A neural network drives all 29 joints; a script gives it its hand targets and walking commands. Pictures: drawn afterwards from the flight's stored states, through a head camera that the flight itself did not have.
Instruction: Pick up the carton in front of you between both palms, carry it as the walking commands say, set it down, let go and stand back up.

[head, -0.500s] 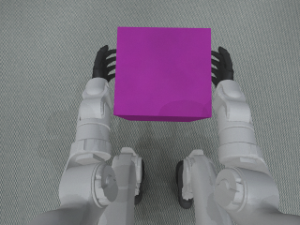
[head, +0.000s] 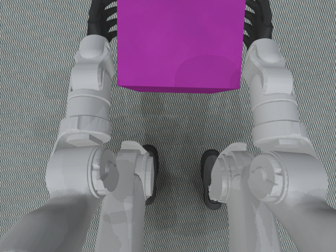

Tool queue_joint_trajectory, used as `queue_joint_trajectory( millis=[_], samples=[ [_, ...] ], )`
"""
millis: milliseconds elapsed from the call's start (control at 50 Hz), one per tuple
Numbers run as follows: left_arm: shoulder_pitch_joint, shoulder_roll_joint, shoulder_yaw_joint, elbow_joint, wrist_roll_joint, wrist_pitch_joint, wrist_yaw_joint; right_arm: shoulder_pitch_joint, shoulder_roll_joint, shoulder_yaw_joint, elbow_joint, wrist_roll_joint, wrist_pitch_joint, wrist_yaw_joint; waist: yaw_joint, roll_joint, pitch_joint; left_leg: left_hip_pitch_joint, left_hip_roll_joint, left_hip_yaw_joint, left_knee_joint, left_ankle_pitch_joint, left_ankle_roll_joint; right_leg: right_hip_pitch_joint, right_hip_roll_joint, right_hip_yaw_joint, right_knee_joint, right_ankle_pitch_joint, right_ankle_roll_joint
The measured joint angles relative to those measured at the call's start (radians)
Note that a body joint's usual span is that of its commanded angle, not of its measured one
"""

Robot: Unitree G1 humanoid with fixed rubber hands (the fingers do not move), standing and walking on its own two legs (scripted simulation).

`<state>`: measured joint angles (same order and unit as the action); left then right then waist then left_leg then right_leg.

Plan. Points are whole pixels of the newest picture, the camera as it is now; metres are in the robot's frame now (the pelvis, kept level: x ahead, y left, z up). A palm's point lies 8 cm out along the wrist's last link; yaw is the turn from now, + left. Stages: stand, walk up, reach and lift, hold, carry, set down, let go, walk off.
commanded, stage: set down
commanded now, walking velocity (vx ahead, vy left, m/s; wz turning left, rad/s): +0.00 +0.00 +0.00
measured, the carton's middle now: (177, 46) +0.53 +0.03 -0.21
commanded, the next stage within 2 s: none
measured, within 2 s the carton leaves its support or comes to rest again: rests again in 0.70 s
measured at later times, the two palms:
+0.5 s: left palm (110, 40) +0.53 +0.18 -0.21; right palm (245, 42) +0.54 -0.12 -0.20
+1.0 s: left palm (113, 42) +0.54 +0.18 -0.22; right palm (246, 44) +0.54 -0.13 -0.22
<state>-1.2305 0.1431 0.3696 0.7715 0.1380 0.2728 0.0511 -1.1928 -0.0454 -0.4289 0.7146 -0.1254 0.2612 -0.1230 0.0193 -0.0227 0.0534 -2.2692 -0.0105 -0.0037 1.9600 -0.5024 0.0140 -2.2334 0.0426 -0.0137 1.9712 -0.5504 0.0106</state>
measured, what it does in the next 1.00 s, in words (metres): lowers itself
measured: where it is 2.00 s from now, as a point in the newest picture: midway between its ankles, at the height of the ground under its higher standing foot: (179, 186)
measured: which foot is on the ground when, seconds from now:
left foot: down 0.00-1.00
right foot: down 0.00-1.00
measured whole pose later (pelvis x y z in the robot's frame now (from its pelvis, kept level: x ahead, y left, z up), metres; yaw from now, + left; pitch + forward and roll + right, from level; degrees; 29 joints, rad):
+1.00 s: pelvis +0.00 +0.00 -0.07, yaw +0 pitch +37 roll -1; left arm -1.44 0.29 0.29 1.07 0.06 0.19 -0.01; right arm -1.41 -0.20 -0.34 1.03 -0.03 0.18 -0.06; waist 0.02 -0.03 0.31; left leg -2.31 -0.01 -0.01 2.22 -0.55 0.01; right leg -2.28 0.08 -0.01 2.23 -0.60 0.02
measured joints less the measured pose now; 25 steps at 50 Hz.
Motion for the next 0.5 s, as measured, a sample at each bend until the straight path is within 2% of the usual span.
queue_joint_trajectory(
  millis=[240,360,500],
  samples=[
    [-0.121,0.100,-0.120,0.093,-0.113,-0.020,0.041,-0.128,-0.096,0.116,0.107,0.128,-0.023,-0.049,-0.003,-0.010,0.150,-0.058,0.000,0.001,0.159,-0.035,0.001,-0.054,0.004,-0.004,0.159,-0.039,0.003],
    [-0.113,0.092,-0.108,0.128,-0.104,-0.031,0.034,-0.116,-0.087,0.087,0.146,0.121,-0.045,-0.032,-0.006,-0.009,0.136,-0.070,-0.010,-0.002,0.194,-0.049,-0.002,-0.060,0.011,0.000,0.196,-0.062,0.011],
    [-0.120,0.108,-0.134,0.183,-0.117,-0.045,0.027,-0.126,-0.103,0.102,0.199,0.128,-0.053,-0.019,-0.007,-0.007,0.149,-0.072,-0.011,-0.005,0.212,-0.046,-0.003,-0.061,0.015,-0.002,0.213,-0.059,0.012]
  ],
)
